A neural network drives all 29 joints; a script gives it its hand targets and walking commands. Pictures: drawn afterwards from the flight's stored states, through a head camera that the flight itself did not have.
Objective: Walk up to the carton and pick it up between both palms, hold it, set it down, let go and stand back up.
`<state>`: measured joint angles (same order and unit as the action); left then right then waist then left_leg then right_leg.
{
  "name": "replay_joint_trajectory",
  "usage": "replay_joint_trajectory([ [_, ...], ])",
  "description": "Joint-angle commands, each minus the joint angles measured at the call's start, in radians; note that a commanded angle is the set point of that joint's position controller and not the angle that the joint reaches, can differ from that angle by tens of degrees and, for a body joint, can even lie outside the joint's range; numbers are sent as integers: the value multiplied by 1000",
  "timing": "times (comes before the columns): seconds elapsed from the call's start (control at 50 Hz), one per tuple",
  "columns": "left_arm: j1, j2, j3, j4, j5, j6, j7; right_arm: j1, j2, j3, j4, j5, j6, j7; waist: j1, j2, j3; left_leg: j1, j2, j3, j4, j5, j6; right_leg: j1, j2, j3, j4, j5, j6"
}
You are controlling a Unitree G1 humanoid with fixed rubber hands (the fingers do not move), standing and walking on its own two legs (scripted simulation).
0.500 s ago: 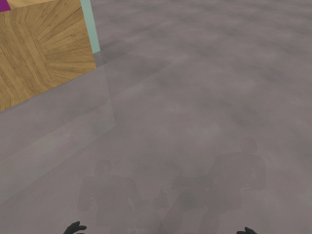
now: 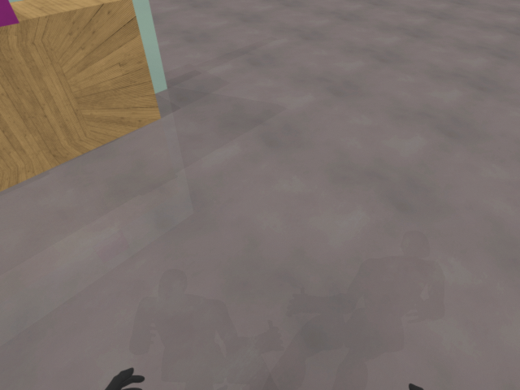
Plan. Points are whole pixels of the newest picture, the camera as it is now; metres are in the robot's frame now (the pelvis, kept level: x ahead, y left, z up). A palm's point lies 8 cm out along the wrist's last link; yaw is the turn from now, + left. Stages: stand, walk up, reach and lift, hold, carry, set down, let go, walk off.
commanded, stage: walk up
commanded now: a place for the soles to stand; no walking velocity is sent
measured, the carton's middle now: out of the picture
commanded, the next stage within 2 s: none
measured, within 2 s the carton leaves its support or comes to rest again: neither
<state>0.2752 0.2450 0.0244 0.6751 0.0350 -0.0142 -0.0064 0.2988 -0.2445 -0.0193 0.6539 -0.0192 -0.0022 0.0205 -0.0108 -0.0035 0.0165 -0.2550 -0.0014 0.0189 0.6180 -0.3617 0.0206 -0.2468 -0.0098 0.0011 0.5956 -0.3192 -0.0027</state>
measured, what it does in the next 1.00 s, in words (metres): walks ahead, turning left: left foot, then right foot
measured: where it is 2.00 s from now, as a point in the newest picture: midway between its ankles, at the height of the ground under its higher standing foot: (149, 279)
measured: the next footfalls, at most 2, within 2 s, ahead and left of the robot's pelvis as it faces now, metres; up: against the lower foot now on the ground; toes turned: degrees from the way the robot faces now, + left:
left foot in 0.32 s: +0.14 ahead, +0.28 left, +0.00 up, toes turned +25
right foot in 0.72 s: +0.41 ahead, +0.10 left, +0.00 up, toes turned +19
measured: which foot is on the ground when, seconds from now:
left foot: down 0.00-0.00, up 0.02-0.30, down 0.32-0.72, up 0.74-1.00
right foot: down 0.00-0.30, up 0.32-0.70, down 0.72-1.00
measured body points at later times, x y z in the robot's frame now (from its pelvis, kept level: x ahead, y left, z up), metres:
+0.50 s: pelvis +0.11 +0.13 -0.02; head +0.09 +0.16 +0.42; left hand +0.15 +0.44 -0.13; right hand +0.28 -0.11 -0.11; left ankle +0.11 +0.26 -0.73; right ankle +0.17 +0.03 -0.67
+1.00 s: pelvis +0.33 +0.21 +0.00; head +0.35 +0.20 +0.44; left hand +0.19 +0.47 -0.10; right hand +0.61 +0.09 -0.11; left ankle +0.34 +0.38 -0.68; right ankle +0.38 +0.09 -0.73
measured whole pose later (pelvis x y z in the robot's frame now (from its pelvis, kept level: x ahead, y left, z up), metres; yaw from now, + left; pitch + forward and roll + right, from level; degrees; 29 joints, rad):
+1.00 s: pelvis +0.33 +0.21 +0.00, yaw +35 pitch -3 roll -2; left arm 0.44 0.30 0.03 0.69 0.06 -0.09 0.00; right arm 0.24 -0.32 -0.06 0.64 -0.03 0.00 0.07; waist 0.07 0.10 0.06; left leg -0.58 0.09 0.00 0.98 -0.32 -0.01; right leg -0.13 -0.10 -0.26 0.58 -0.37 0.01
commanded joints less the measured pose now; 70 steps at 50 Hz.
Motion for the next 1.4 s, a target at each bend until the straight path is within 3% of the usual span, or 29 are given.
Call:
replay_joint_trajectory([
  [0.0, 180, 305, 120, -42, 59, -46, 21, -170, -142, -53, -167, -52, 1, 56, 167, -218, 47, -657, 66, -11, 387, -180, -6, 336, -512, 557, -406, -590, -315],
  [0.04, 94, 260, 102, -22, 61, -77, 48, -159, -183, -79, -166, -70, 12, 68, 109, -26, 127, -671, 163, -150, 533, -60, -25, 192, -545, 515, -437, -504, -315],
  [0.08, -20, 266, 101, -23, 62, -96, 50, -60, -159, -88, -141, -45, 13, 83, 46, -68, 107, -581, 211, -149, 487, -48, -29, 160, -496, 330, -417, -404, -279],
  [0.14, -52, 268, 103, -5, 48, -100, 34, -89, -141, -90, -123, -15, 12, 111, 59, -191, 162, -463, 205, -81, 335, -30, -32, 65, -414, 100, -443, -363, -244],
  [0.24, -109, 298, 101, 3, 48, -76, 16, 57, -138, -101, -68, -2, -30, 105, -7, -162, 130, -2, 108, 137, 162, 83, 17, -176, -321, -166, -314, -470, -208],
  [0.28, -88, 245, 77, -2, 44, -51, 2, 214, -204, -127, -15, -7, -45, 71, -86, 26, 68, 201, 4, 194, 113, -12, 37, -260, -239, -255, 26, -447, -171],
  [0.3, -81, 161, 39, -23, 40, -41, -13, 364, -276, -151, 22, -3, -53, 42, -181, 233, 8, 316, 3, 54, 23, -161, 85, -355, -156, -309, 459, -231, -108],
  [0.32, -113, 110, 17, -138, 9, -50, -33, 361, -394, -157, -16, -10, -59, 17, -173, 456, -6, 307, 242, -621, -340, -594, 214, -611, -46, -194, 729, -341, -51],
  [0.34, -143, 195, 29, -185, -1, -50, -38, 271, -421, -143, -35, 20, -51, 1, -139, 285, -31, 283, 388, -942, -521, -762, 306, -651, -81, 19, 797, -280, -49],
  [0.36, -156, 220, 34, -184, -7, -52, -41, 203, -412, -132, -40, 20, -44, -17, -113, 209, -3, 262, 421, -929, -515, -775, 320, -689, -124, 55, 834, -203, -44],
  [0.4, -92, 230, 42, -146, -9, -55, -39, 123, -352, -107, -40, -18, -45, -42, -63, 175, 52, 130, 402, -711, -410, -589, 309, -634, -185, 57, 768, -151, -27],
  [0.46, 16, 212, 56, -123, -7, -37, -52, 16, -272, -76, -30, -25, -69, -35, 16, 196, 68, -150, 327, -451, -405, -412, 250, -371, -181, 66, 536, -131, -6],
  [0.62, 2, 128, 67, -157, -12, -44, -63, 27, -256, -87, 12, -24, -66, -2, 2, 107, 124, -226, 235, -257, -348, -370, 206, -184, -87, -31, 193, 110, -26],
  [0.68, 194, 149, 85, -132, -4, -65, -41, 14, -211, -69, 2, -32, -49, 14, 97, 2, 83, -388, 146, -184, -92, -399, 150, 174, -11, -107, 114, 47, -37],
  [0.7, 326, 197, 102, -111, 6, -75, -25, 32, -139, -41, -11, -36, -47, 20, 166, -153, 23, -480, 60, -91, 238, -295, 97, 323, -80, 25, 35, -116, -61],
  [0.72, 395, 306, 101, -121, 41, -87, -6, 71, -63, -6, -58, -32, -57, 25, 171, -359, -28, -598, -57, -23, 662, -255, 16, 349, -409, 626, -285, -584, -137],
  [0.74, 304, 336, 107, -138, 28, -80, 11, 84, -149, -34, -93, -39, -46, 12, 97, -240, 8, -618, -36, -135, 764, -194, 1, 251, -525, 974, -515, -729, -227],
  [0.76, 197, 302, 93, -143, 11, -76, 20, 35, -197, -48, -88, -59, -31, 5, 69, -138, 92, -631, 35, -149, 815, -94, -14, 178, -526, 884, -507, -723, -238],
  [0.84, 95, 206, 51, -113, 21, -93, 13, 32, -165, -56, -72, -32, -10, 32, 40, -160, 146, -490, 126, -140, 658, 8, -49, 15, -382, 307, -391, -258, -238],
  [0.94, 135, 235, 52, -55, 27, -93, 14, -69, -106, -49, -105, -7, -21, 59, 65, -187, 152, -429, 132, -71, 327, 42, -30, 76, -364, 32, -386, 14, -242],
  [1.04, 147, 269, 55, -45, 17, -65, 15, -130, -85, -59, -115, -14, -39, 64, 70, -150, 122, -202, 63, 64, 102, 167, 20, 48, -333, -150, -321, 41, -206],
  [1.08, 141, 275, 52, -49, 11, -46, 15, -56, -103, -72, -107, -21, -46, 53, 20, -103, 98, -50, 15, 93, 44, 151, 44, 8, -334, -207, -185, 91, -190],
  [1.12, 190, 208, 22, -60, 12, -30, 9, 211, -192, -114, -44, -28, -53, 20, -114, 93, -90, 327, -38, 37, 32, 70, 99, -114, -235, -299, 309, 230, -124],
  [1.14, 228, 161, -3, -110, 3, -30, -5, 276, -298, -137, -50, -47, -55, -6, -147, 287, -201, 509, 239, -470, -84, -283, 216, -366, -151, -279, 662, -52, -55],
  [1.16, 164, 224, 22, -186, -8, -26, -16, 272, -359, -140, -81, -18, -51, -26, -160, 222, -237, 499, 375, -902, -331, -396, 301, -486, -46, -77, 746, -227, -25],
  [1.18, 55, 265, 39, -206, -6, -18, -20, 202, -350, -132, -77, 2, -42, -42, -159, 118, -163, 430, 390, -884, -382, -414, 304, -529, -93, 27, 824, -181, -26],
  [1.24, 113, 206, 32, -177, 5, -29, -22, 61, -243, -91, -82, -15, -47, -53, -60, 143, -14, 174, 343, -545, -292, -47, 291, -498, -163, 28, 766, -109, -11],
  [1.28, 157, 186, 38, -154, 4, -19, -32, 19, -204, -71, -66, -20, -70, -39, -9, 160, -11, 25, 301, -432, -288, 29, 275, -381, -169, 49, 653, -133, 3],
  [1.38, 60, 130, 35, -166, -7, -20, -58, 6, -213, -73, -41, -29, -91, -28, -18, 185, 46, -96, 247, -285, -309, -15, 242, -300, -162, 6, 288, 25, 4],
])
